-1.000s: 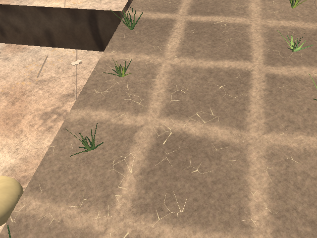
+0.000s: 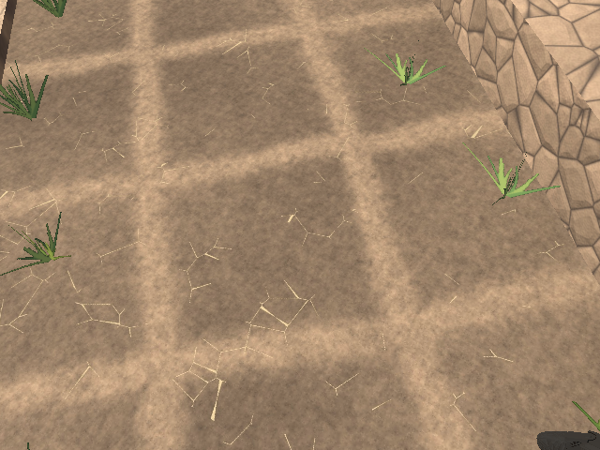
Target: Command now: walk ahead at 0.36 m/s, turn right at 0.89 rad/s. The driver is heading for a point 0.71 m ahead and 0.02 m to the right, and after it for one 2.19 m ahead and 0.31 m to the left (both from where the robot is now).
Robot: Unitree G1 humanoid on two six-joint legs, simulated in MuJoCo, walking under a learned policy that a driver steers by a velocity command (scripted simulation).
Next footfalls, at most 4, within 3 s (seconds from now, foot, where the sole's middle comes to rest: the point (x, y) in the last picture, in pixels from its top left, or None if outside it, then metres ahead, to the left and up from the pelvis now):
0.14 left None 0.11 0.16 -0.77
0.56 right None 0.30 -0.18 -0.77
1.00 left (392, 301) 0.78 -0.13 -0.77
1.44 right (421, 162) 1.23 -0.25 -0.77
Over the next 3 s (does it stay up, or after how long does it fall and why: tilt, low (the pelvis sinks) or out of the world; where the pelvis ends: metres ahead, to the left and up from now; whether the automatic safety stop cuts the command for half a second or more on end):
stays up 2.21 0.48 0.01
